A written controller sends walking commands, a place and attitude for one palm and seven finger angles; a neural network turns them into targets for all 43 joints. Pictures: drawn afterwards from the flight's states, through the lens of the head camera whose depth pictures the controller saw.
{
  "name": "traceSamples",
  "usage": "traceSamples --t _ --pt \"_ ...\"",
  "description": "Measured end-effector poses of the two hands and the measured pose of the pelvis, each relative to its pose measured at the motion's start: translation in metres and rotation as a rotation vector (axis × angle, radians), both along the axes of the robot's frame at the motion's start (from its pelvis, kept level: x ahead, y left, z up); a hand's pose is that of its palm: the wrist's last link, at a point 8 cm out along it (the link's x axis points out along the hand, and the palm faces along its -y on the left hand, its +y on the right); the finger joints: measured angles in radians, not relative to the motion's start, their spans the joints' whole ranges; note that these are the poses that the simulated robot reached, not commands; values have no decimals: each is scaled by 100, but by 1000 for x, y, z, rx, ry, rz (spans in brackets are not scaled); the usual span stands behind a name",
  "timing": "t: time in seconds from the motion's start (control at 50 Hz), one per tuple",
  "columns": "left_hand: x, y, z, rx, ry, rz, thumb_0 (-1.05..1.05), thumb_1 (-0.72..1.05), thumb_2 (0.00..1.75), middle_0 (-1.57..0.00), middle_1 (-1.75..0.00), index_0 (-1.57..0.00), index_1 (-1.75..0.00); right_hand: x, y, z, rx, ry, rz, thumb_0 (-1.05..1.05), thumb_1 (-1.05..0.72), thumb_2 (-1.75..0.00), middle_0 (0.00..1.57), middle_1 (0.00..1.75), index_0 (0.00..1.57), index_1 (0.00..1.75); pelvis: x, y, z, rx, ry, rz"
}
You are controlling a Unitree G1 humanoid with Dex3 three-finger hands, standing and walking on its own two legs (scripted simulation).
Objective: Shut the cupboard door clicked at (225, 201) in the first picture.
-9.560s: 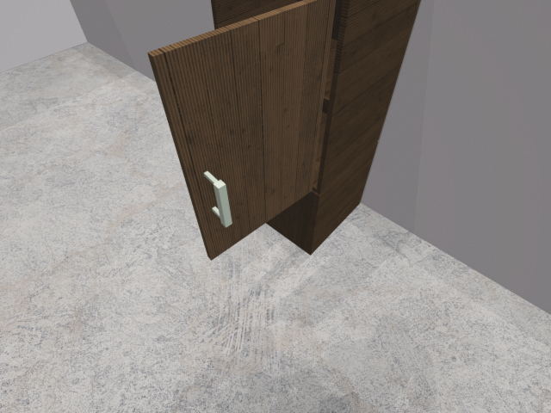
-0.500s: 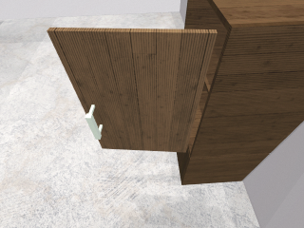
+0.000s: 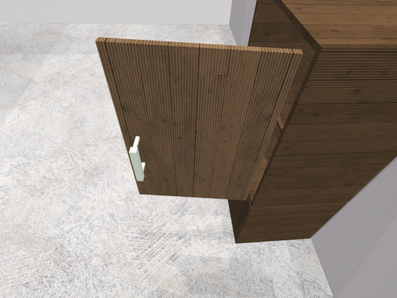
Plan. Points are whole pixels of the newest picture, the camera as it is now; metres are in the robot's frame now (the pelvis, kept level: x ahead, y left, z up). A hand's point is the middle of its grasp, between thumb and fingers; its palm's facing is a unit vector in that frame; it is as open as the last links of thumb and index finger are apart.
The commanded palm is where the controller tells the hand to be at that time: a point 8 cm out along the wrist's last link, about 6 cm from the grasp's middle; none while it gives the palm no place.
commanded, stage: come to a stop and stand still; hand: left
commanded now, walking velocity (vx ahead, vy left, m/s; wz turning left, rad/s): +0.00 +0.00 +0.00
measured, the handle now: (138, 159) +0.49 +0.20 -0.09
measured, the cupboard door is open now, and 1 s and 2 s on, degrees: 83 83 83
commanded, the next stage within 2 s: look again from close up in 0.24 s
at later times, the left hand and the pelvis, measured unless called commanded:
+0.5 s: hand out of the picture +0.04 +0.21 -0.17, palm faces -0.03 -0.97 -0.23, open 7.3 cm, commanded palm none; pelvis +0.01 +0.01 +0.00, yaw -1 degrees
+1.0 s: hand out of the picture +0.03 +0.19 -0.18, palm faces -0.02 -0.98 -0.21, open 7.3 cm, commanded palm +0.11 +0.24 -0.07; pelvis +0.01 +0.01 +0.00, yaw -1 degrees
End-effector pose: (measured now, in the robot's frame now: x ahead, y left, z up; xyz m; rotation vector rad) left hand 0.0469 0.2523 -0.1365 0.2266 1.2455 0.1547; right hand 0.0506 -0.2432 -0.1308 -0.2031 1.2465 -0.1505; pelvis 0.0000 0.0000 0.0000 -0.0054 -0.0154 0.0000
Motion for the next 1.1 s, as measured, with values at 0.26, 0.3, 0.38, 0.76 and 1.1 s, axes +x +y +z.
traceSamples --t 0.26,0.3,0.38,0.76,1.1 --pt "-13 9 -3 -1 67 -6 0 90 90 -20 -29 -20 -30 -17 3 -1 -12 59 -34 1 -90 -89 20 30 21 30 4 11 2 4 -16 -11" --pt "-12 8 -3 -5 70 -7 0 90 90 -20 -29 -20 -30 -15 4 -1 -12 57 -36 1 -90 -89 20 30 21 30 4 11 2 4 -17 -13" --pt "-11 5 -4 -14 71 -11 0 90 90 -20 -29 -20 -30 -12 6 0 -10 50 -37 0 -91 -89 20 30 21 30 5 12 3 4 -19 -16" --pt "-10 -4 -6 -35 83 0 0 90 90 -20 -29 -20 -30 -14 20 -3 18 73 -51 0 -91 -89 20 30 20 30 12 13 4 4 -24 -18" --pt "69 -3 69 -2 -527 112 1 91 90 -21 -31 -22 -31 -4 15 7 -4 -209 -22 1 -90 -89 21 30 21 30 12 3 -6 18 -10 42"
